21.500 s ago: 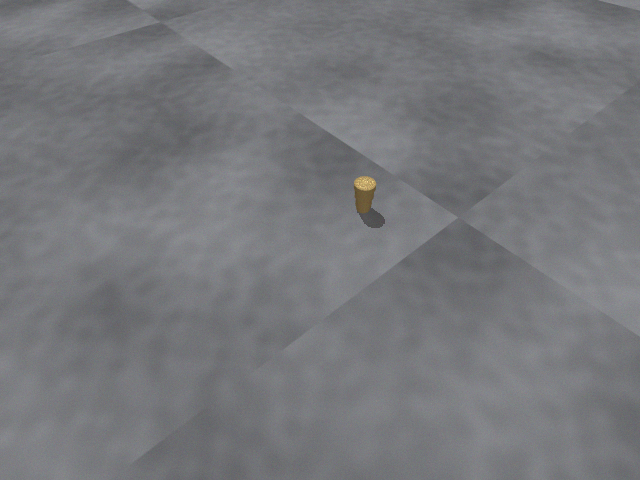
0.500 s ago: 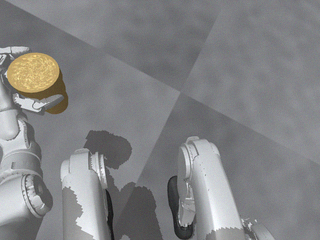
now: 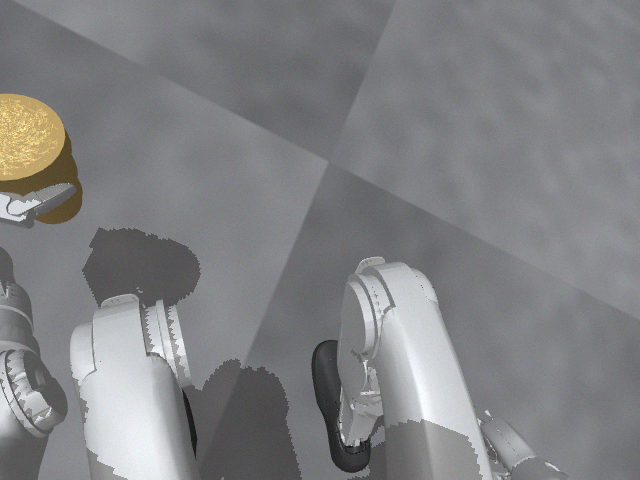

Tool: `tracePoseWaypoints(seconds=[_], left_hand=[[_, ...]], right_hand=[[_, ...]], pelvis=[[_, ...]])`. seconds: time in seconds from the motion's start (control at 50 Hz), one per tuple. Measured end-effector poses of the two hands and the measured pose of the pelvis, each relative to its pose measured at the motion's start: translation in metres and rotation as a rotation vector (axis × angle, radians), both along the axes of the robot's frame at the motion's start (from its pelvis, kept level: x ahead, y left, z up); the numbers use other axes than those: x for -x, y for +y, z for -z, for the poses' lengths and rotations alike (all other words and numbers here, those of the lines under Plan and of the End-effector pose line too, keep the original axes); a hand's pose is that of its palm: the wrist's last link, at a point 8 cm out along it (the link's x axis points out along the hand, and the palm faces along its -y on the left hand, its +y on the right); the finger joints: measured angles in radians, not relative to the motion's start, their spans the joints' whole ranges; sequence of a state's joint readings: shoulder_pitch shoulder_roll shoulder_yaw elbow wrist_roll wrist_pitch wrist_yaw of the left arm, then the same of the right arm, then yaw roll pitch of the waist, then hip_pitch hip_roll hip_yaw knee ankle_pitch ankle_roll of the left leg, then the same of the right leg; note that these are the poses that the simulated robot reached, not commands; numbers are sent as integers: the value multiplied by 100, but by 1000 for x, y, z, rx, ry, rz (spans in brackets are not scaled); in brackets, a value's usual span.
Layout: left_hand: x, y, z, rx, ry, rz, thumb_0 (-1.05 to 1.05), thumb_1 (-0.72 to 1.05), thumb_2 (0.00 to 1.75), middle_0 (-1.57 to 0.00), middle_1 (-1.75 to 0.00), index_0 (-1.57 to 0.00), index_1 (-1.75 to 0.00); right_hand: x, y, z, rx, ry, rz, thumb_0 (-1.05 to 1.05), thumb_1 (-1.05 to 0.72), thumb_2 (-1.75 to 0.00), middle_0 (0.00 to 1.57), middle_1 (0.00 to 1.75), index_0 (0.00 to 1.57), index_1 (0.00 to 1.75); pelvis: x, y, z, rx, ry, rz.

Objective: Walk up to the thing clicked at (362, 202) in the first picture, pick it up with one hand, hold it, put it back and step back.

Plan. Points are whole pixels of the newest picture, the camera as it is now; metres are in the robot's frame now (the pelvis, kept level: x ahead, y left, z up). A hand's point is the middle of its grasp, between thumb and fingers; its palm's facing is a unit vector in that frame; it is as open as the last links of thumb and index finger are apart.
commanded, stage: crouch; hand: left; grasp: from the side
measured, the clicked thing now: (34, 173) +0.47 +0.28 -0.11
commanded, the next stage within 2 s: lower in 0.18 s
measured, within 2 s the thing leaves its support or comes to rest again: neither
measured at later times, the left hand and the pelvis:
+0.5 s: hand (20, 166) +0.48 +0.29 -0.12, palm faces +0.34 -0.94 -0.02, open 12.1 cm; pelvis +0.00 +0.00 -0.01, yaw -2 degrees
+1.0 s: hand (37, 173) +0.49 +0.29 -0.16, palm faces +0.35 -0.94 -0.03, open 12.1 cm; pelvis -0.01 +0.01 -0.01, yaw -5 degrees
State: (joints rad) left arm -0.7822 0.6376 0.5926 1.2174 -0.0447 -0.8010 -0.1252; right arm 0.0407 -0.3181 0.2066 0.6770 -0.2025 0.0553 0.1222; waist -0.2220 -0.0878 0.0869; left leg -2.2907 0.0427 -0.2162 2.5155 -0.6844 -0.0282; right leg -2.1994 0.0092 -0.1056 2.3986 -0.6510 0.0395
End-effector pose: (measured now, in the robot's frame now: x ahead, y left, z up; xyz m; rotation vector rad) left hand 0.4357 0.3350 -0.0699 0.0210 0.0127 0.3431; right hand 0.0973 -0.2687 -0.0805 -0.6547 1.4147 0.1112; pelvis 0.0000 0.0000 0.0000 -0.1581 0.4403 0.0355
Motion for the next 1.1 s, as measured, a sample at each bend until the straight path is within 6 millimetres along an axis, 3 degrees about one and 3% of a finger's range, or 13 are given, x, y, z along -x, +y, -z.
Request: tracePoseWaypoints(seconds=[0.36,0.8,1.1], left_hand=[[-6,1,25,-5,6,14,1,-61,88,-74,-107,-61,-104],[-14,0,77,0,39,-3,0,-61,89,-74,-107,-62,-103],[-17,-1,94,-4,44,-8,0,-61,89,-74,-107,-62,-103]], right_hand=[[-9,2,-9,43,9,-96,0,-92,-91,20,30,21,30],[-9,16,-23,120,76,-242,-1,-91,-91,20,30,21,30],[-15,23,-33,163,93,-318,-1,-91,-90,20,30,21,30]], pelvis=[[2,4,7,35,-49,12],[5,10,13,94,-114,39],[7,15,12,131,-143,54]])
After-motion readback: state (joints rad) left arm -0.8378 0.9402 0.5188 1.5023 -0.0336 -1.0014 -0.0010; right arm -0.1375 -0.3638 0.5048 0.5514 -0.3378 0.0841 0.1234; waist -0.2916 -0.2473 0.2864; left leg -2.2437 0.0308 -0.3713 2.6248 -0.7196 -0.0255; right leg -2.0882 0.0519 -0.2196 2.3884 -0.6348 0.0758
